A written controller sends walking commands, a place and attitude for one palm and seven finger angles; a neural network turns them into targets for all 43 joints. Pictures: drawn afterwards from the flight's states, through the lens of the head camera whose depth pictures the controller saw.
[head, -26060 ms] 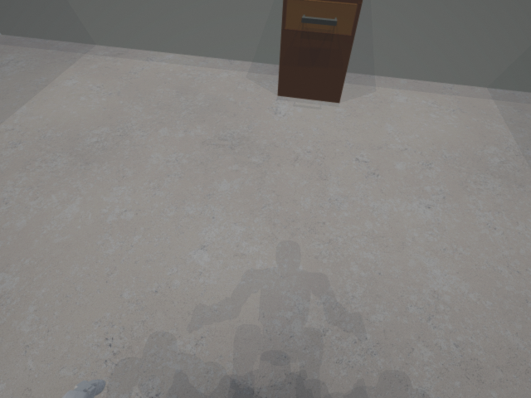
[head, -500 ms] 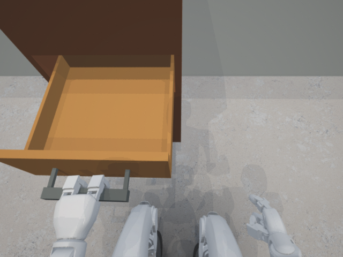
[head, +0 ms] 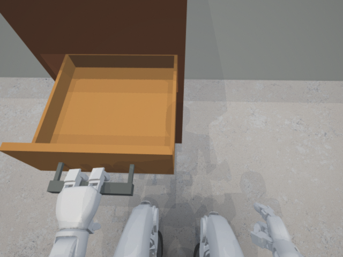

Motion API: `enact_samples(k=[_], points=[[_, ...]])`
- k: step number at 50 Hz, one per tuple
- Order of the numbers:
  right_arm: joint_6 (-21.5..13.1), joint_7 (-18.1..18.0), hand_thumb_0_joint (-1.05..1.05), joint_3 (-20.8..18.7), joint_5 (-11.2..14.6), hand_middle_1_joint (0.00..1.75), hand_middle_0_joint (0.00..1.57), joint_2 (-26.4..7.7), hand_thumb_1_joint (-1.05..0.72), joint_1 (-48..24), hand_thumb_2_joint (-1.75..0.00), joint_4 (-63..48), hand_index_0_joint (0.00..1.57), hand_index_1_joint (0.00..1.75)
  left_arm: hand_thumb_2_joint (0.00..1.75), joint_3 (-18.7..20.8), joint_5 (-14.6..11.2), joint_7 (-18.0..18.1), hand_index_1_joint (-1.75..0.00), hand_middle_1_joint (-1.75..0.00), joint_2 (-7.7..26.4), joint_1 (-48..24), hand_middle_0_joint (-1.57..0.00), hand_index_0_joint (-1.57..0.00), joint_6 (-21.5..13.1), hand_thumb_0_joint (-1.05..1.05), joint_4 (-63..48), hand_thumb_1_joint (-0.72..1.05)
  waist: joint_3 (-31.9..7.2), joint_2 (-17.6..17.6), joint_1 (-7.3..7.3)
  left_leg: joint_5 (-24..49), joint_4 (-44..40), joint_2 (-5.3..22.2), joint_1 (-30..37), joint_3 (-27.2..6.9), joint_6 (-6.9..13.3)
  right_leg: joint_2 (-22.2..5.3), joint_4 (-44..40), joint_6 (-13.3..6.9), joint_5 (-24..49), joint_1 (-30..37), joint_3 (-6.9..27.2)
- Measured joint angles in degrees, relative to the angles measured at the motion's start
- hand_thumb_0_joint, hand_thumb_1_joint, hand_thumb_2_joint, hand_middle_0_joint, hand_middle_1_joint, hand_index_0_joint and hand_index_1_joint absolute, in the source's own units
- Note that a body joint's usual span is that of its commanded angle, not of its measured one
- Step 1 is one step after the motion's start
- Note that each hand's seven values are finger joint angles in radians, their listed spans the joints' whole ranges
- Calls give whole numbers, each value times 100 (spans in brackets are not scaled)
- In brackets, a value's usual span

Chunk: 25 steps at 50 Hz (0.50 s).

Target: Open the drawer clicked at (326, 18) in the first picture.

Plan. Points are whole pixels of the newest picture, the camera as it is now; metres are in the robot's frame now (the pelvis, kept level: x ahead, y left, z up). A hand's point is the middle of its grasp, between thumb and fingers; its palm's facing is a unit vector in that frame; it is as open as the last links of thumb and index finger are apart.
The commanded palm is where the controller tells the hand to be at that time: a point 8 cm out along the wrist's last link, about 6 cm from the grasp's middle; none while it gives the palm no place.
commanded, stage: lift the hand off the handle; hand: left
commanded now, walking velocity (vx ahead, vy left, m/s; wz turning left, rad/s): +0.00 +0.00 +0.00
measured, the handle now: (93, 178) +0.29 +0.23 -0.06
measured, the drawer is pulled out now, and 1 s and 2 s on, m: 0.30 0.30 0.30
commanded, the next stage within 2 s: none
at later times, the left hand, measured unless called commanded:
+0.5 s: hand (94, 197) +0.25 +0.22 -0.07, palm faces -0.05 -0.10 -0.99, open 13.8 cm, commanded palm +0.23 +0.20 -0.02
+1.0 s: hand (87, 196) +0.24 +0.22 -0.03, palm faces -0.05 -0.11 -0.99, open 13.8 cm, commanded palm +0.23 +0.20 +0.02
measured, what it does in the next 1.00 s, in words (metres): stands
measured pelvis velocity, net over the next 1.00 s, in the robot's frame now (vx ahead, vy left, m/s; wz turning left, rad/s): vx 0.01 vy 0.01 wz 0.00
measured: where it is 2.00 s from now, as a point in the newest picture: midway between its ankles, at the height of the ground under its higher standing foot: outside the picture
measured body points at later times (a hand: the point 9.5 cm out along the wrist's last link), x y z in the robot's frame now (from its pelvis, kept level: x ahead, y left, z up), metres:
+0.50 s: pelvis +0.00 +0.01 +0.01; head +0.12 +0.01 +0.44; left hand +0.25 +0.22 -0.02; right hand +0.19 -0.21 -0.12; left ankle +0.06 +0.11 -0.56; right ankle +0.02 -0.10 -0.56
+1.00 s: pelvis +0.01 +0.01 +0.04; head +0.12 +0.01 +0.48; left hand +0.24 +0.22 +0.02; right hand +0.21 -0.22 -0.08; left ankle +0.06 +0.11 -0.56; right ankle +0.02 -0.10 -0.56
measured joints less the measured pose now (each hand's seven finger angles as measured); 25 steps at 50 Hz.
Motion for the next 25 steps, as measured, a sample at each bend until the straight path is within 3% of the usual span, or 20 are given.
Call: enact_samples(k=[9,25], points=[[-13,-13,1,-9,27,30,20,12,-91,2,-90,39,20,30,32,-125,55,82,-121,-120,-60,-153,-29,-32,145,0,48,-45,17,-8,26,44,16,-30,-43,-14,43,-28,-10,40,42,-13,-16],[12,-13,1,37,61,30,20,99,-91,26,-90,18,20,30,30,-313,39,10,-120,-120,-137,-467,-31,-32,404,0,218,-49,26,-7,-39,93,-164,-31,112,1,80,-15,-234,89,132,151,9]])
